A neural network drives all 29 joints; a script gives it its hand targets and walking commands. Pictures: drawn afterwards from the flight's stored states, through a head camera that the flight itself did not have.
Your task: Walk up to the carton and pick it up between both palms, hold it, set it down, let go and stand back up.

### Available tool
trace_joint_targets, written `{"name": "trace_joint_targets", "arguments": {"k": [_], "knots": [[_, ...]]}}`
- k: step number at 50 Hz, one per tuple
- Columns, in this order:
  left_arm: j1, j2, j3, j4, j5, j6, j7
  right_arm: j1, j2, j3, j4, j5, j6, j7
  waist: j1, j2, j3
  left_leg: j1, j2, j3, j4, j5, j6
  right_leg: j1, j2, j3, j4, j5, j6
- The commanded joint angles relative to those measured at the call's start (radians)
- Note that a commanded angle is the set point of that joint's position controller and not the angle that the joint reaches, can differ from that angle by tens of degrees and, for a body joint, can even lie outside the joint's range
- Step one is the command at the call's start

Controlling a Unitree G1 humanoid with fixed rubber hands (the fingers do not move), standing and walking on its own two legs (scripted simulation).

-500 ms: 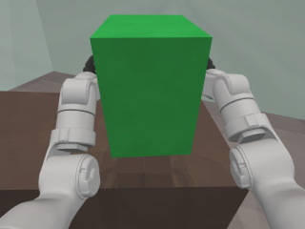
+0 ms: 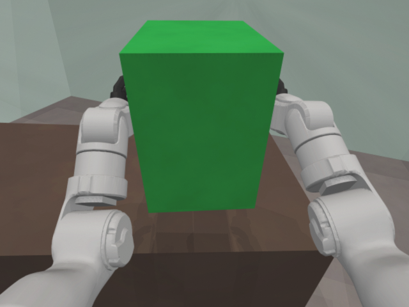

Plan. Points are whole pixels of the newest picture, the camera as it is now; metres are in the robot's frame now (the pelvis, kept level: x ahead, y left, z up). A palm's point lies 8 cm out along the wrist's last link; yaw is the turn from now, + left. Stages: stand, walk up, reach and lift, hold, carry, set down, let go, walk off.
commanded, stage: hold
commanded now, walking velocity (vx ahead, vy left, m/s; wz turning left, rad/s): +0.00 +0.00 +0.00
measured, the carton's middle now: (198, 110) +0.40 +0.00 +0.28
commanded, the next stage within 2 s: none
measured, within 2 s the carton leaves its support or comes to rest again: neither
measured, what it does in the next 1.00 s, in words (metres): stands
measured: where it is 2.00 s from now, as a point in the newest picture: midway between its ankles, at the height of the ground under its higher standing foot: outside the picture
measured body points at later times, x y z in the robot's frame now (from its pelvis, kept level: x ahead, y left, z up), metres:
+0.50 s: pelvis -0.01 +0.00 +0.00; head -0.10 +0.02 +0.44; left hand +0.39 +0.14 +0.29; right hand +0.38 -0.14 +0.31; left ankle +0.03 +0.13 -0.74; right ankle +0.00 -0.12 -0.74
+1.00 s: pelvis +0.00 +0.00 +0.00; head -0.09 +0.02 +0.44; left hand +0.39 +0.14 +0.29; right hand +0.38 -0.15 +0.30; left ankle +0.03 +0.13 -0.74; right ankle +0.00 -0.12 -0.74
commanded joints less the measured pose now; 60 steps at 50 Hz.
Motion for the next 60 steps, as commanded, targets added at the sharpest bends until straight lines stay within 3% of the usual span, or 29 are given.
{"name": "trace_joint_targets", "arguments": {"k": [1, 3, 4, 5, 7, 9, 11, 14, 17, 18, 21, 22, 24, 26, 27, 30, 34, 35, 36, 39, 44, 45, 48, 51, 52, 54, 56, 58, 60], "knots": [[-0.98, -0.641, -0.366, -0.235, -0.21, -0.112, -0.159, -0.881, 0.782, 0.115, -0.357, 0.176, -0.055, 0.131, -0.013, 0.072, -0.428, 0.236, -0.085, -0.037, -0.038, 0.236, -0.025, 0.056, 0.06, 0.059, -0.028, 0.218, 0.062], [-0.972, -0.69, -0.402, -0.231, -0.222, -0.112, -0.157, -0.9, 0.742, 0.09, -0.368, 0.168, -0.06, 0.135, -0.043, 0.099, -0.396, 0.231, -0.077, -0.039, -0.047, 0.227, -0.039, 0.033, 0.06, 0.057, -0.032, 0.209, 0.053], [-1.033, -0.671, -0.389, -0.25, -0.232, -0.121, -0.154, -0.94, 0.778, 0.095, -0.369, 0.156, -0.062, 0.137, -0.038, 0.049, -0.436, 0.231, -0.078, -0.039, -0.055, 0.212, -0.03, 0.045, 0.064, 0.051, -0.032, 0.182, 0.059], [-1.016, -0.66, -0.385, -0.241, -0.208, -0.116, -0.157, -0.898, 0.764, 0.092, -0.339, 0.167, -0.051, 0.138, -0.046, 0.089, -0.378, 0.226, -0.073, -0.045, -0.051, 0.22, -0.039, 0.024, 0.062, 0.054, -0.029, 0.212, 0.056], [-0.933, -0.624, -0.312, -0.152, -0.179, -0.101, -0.163, -0.915, 0.762, 0.101, -0.339, 0.161, -0.054, 0.135, 0.001, 0.037, -0.35, 0.202, -0.088, -0.03, -0.047, 0.19, -0.006, 0.04, 0.049, 0.068, -0.047, 0.18, 0.067], [-0.968, -0.641, -0.331, -0.14, -0.191, -0.112, -0.165, -0.942, 0.742, 0.078, -0.337, 0.152, -0.061, 0.145, -0.01, 0.046, -0.34, 0.189, -0.088, -0.035, -0.071, 0.173, -0.016, 0.013, 0.062, 0.044, -0.039, 0.147, 0.054], [-0.955, -0.66, -0.353, -0.183, -0.208, -0.112, -0.164, -0.988, 0.776, 0.129, -0.444, 0.184, -0.073, 0.146, 0.022, 0.04, -0.42, 0.219, -0.084, -0.033, -0.042, 0.25, -0.007, 0.056, 0.063, 0.056, -0.025, 0.237, 0.057], [-1.045, -0.671, -0.378, -0.241, -0.24, -0.133, -0.151, -0.921, 0.75, 0.101, -0.332, 0.184, -0.064, 0.158, -0.014, 0.097, -0.462, 0.244, -0.076, -0.047, -0.041, 0.263, -0.038, 0.038, 0.07, 0.06, -0.026, 0.205, 0.042], [-1.049, -0.671, -0.369, -0.18, -0.23, -0.129, -0.147, -0.93, 0.746, 0.065, -0.286, 0.151, -0.062, 0.166, -0.026, 0.102, -0.408, 0.223, -0.075, -0.035, -0.058, 0.157, -0.034, -0.018, 0.057, 0.061, -0.046, 0.118, 0.048], [-1.014, -0.67, -0.358, -0.176, -0.219, -0.126, -0.146, -0.968, 0.771, 0.1, -0.366, 0.166, -0.074, 0.16, -0.001, 0.066, -0.419, 0.209, -0.079, -0.033, -0.049, 0.192, -0.019, 0.01, 0.056, 0.051, -0.03, 0.18, 0.057], [-0.982, -0.625, -0.311, -0.152, -0.187, -0.12, -0.158, -0.942, 0.772, 0.111, -0.329, 0.167, -0.066, 0.149, 0.011, 0.055, -0.397, 0.204, -0.094, -0.022, -0.045, 0.192, -0.009, 0.031, 0.049, 0.066, -0.041, 0.189, 0.073], [-1.04, -0.653, -0.342, -0.17, -0.203, -0.128, -0.155, -0.936, 0.747, 0.074, -0.275, 0.157, -0.063, 0.148, -0.016, 0.08, -0.386, 0.193, -0.086, -0.031, -0.056, 0.165, -0.023, 0.015, 0.055, 0.058, -0.037, 0.147, 0.055], [-0.994, -0.62, -0.278, -0.079, -0.181, -0.122, -0.161, -0.945, 0.766, 0.073, -0.272, 0.136, -0.065, 0.153, 0.003, 0.005, -0.343, 0.17, -0.088, -0.02, -0.078, 0.088, 0.007, 0.005, 0.047, 0.062, -0.055, 0.098, 0.063], [-1.054, -0.649, -0.324, -0.157, -0.205, -0.135, -0.155, -0.997, 0.783, 0.082, -0.322, 0.162, -0.081, 0.156, 0.014, 0.055, -0.415, 0.174, -0.091, -0.029, -0.06, 0.155, -0.01, 0.022, 0.065, 0.051, -0.027, 0.123, 0.051], [-1.054, -0.66, -0.341, -0.143, -0.233, -0.135, -0.152, -0.999, 0.768, 0.079, -0.338, 0.159, -0.081, 0.159, -0.008, 0.068, -0.443, 0.205, -0.084, -0.03, -0.055, 0.154, -0.01, 0.007, 0.054, 0.067, -0.037, 0.152, 0.048], [-0.997, -0.637, -0.319, -0.109, -0.223, -0.136, -0.147, -1.024, 0.774, 0.093, -0.393, 0.15, -0.086, 0.15, 0.016, 0.024, -0.464, 0.195, -0.088, -0.029, -0.047, 0.198, -0.005, 0.025, 0.065, 0.055, -0.032, 0.172, 0.058], [-1.043, -0.679, -0.381, -0.165, -0.243, -0.135, -0.155, -0.966, 0.742, 0.056, -0.353, 0.166, -0.081, 0.142, -0.041, 0.098, -0.453, 0.211, -0.076, -0.041, -0.041, 0.201, -0.035, 0.017, 0.059, 0.06, -0.029, 0.197, 0.042], [-1.009, -0.667, -0.333, -0.151, -0.225, -0.134, -0.152, -0.957, 0.777, 0.091, -0.35, 0.162, -0.075, 0.148, -0.008, 0.046, -0.442, 0.206, -0.091, -0.03, -0.051, 0.166, -0.006, 0.025, 0.051, 0.067, -0.046, 0.175, 0.06], [-1.014, -0.657, -0.319, -0.114, -0.204, -0.131, -0.156, -0.92, 0.746, 0.049, -0.267, 0.137, -0.062, 0.144, -0.025, 0.066, -0.366, 0.19, -0.083, -0.036, -0.064, 0.115, -0.014, -0.001, 0.043, 0.069, -0.055, 0.125, 0.055], [-1.006, -0.608, -0.276, -0.133, -0.189, -0.133, -0.161, -0.963, 0.792, 0.109, -0.298, 0.171, -0.064, 0.144, 0.026, 0.023, -0.389, 0.178, -0.1, -0.019, -0.064, 0.114, 0.015, 0.026, 0.045, 0.071, -0.053, 0.12, 0.076], [-1.022, -0.687, -0.366, -0.19, -0.232, -0.135, -0.149, -0.934, 0.759, 0.078, -0.328, 0.165, -0.08, 0.144, -0.046, 0.096, -0.448, 0.24, -0.082, -0.042, -0.036, 0.233, -0.026, 0.018, 0.063, 0.059, -0.025, 0.24, 0.048], [-1.044, -0.665, -0.35, -0.191, -0.22, -0.135, -0.15, -0.96, 0.773, 0.1, -0.33, 0.174, -0.071, 0.153, -0.012, 0.073, -0.464, 0.239, -0.083, -0.04, -0.041, 0.223, -0.022, 0.029, 0.064, 0.056, -0.034, 0.198, 0.059], [-0.966, -0.65, -0.344, -0.17, -0.227, -0.125, -0.145, -0.913, 0.765, 0.106, -0.339, 0.18, -0.065, 0.144, -0.014, 0.06, -0.404, 0.221, -0.084, -0.044, -0.038, 0.255, -0.016, 0.051, 0.059, 0.065, -0.028, 0.258, 0.054], [-0.936, -0.658, -0.328, -0.137, -0.194, -0.124, -0.15, -0.934, 0.752, 0.107, -0.333, 0.17, -0.071, 0.149, -0.009, 0.031, -0.387, 0.213, -0.084, -0.041, -0.058, 0.206, -0.01, 0.013, 0.063, 0.061, -0.047, 0.179, 0.057], [-0.999, -0.646, -0.348, -0.234, -0.213, -0.129, -0.152, -0.925, 0.779, 0.12, -0.358, 0.184, -0.066, 0.148, 0.002, 0.058, -0.46, 0.227, -0.088, -0.032, -0.05, 0.226, -0.017, 0.058, 0.06, 0.058, -0.031, 0.219, 0.061], [-1.014, -0.644, -0.35, -0.218, -0.226, -0.133, -0.15, -0.977, 0.796, 0.143, -0.409, 0.189, -0.074, 0.14, 0.004, 0.027, -0.499, 0.228, -0.087, -0.025, -0.035, 0.258, -0.009, 0.081, 0.056, 0.068, -0.03, 0.262, 0.066], [-1.005, -0.685, -0.388, -0.266, -0.226, -0.121, -0.144, -0.964, 0.797, 0.144, -0.438, 0.198, -0.074, 0.143, -0.006, 0.08, -0.479, 0.248, -0.085, -0.038, -0.03, 0.289, -0.026, 0.071, 0.067, 0.057, -0.017, 0.278, 0.059], [-1.013, -0.631, -0.33, -0.202, -0.199, -0.12, -0.141, -0.974, 0.801, 0.137, -0.378, 0.196, -0.067, 0.149, 0.036, 0.04, -0.413, 0.208, -0.093, -0.032, -0.044, 0.22, -0.008, 0.035, 0.067, 0.057, -0.035, 0.166, 0.066], [-1.045, -0.677, -0.401, -0.241, -0.241, -0.125, -0.14, -0.954, 0.776, 0.11, -0.394, 0.184, -0.069, 0.147, -0.022, 0.073, -0.448, 0.232, -0.078, -0.043, -0.052, 0.227, -0.03, 0.025, 0.067, 0.054, -0.025, 0.206, 0.051]]}}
